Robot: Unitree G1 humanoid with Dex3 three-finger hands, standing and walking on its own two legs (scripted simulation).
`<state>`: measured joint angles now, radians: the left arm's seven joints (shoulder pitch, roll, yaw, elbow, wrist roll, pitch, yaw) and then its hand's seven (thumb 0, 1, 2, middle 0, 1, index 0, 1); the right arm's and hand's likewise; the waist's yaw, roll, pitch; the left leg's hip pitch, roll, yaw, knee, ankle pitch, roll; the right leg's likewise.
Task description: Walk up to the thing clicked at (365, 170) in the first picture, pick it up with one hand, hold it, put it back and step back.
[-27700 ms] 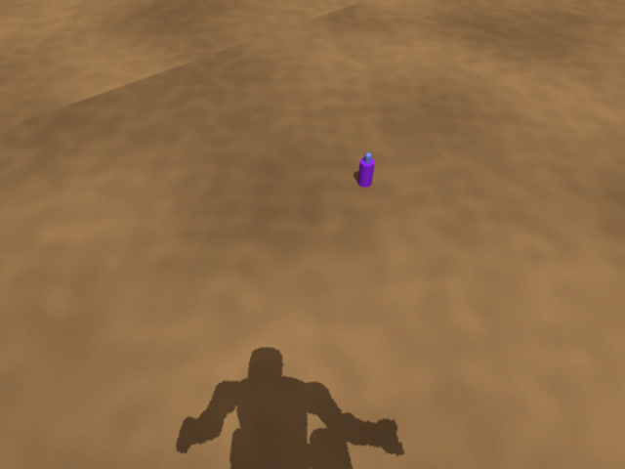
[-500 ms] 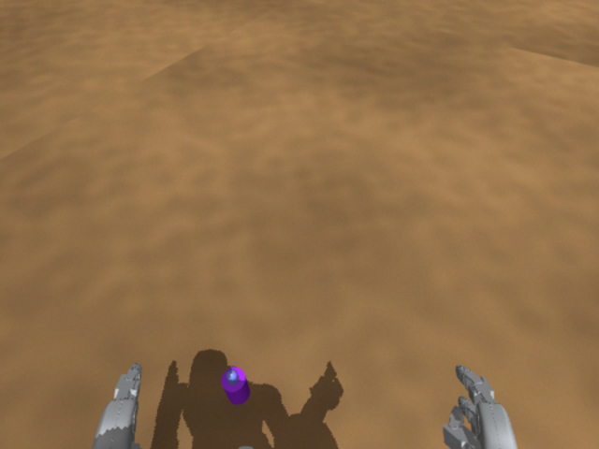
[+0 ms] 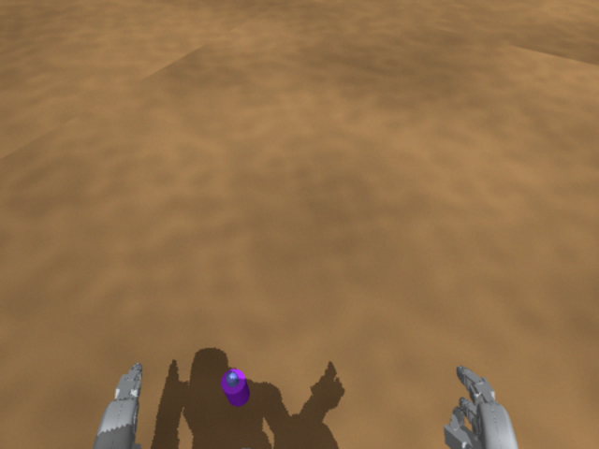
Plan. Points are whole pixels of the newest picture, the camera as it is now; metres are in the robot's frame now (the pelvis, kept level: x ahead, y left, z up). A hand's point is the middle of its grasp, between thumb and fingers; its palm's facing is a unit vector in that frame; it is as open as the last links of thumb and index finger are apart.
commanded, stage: stand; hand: left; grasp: from the side
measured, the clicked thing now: (235, 385) +0.40 +0.19 -0.63
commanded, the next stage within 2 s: none
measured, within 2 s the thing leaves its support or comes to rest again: neither
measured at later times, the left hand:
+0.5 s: hand out of the picture +0.15 +0.20 -0.09, palm faces -0.01 -0.94 -0.34, open 9.4 cm
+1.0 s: hand out of the picture +0.04 +0.25 -0.11, palm faces +0.01 -0.94 -0.34, open 7.4 cm
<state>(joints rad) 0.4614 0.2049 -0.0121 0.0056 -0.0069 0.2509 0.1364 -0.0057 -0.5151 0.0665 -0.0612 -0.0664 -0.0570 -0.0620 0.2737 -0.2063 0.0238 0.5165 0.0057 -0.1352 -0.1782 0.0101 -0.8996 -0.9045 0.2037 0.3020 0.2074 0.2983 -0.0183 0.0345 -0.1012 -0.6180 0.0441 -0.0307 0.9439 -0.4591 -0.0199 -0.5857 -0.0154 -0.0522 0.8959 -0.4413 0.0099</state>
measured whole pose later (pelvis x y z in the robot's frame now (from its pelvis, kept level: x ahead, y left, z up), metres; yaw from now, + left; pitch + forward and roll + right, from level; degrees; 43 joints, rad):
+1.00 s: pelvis -0.01 +0.01 +0.05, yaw +1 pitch -3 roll +0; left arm 0.21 0.31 0.01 1.02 0.03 -0.01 0.02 0.01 0.90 0.89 -0.21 -0.30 -0.20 -0.30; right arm 0.18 -0.30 -0.02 1.04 -0.03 0.00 0.00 0.00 -0.90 -0.90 0.20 0.30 0.21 0.30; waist 0.02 0.01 0.05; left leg -0.20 0.00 -0.01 0.49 -0.23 0.00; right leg -0.18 -0.05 -0.04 0.48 -0.23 0.03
